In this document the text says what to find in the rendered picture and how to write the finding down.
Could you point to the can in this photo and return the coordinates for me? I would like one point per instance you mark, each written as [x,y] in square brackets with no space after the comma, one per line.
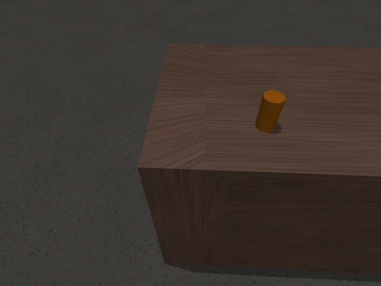
[269,112]

